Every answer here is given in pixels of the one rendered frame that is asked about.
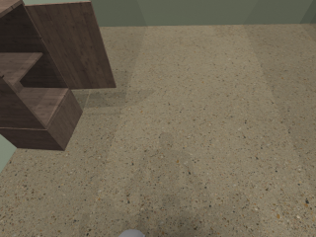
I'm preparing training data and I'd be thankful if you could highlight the cupboard door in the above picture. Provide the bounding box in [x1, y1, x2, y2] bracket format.
[25, 0, 117, 90]

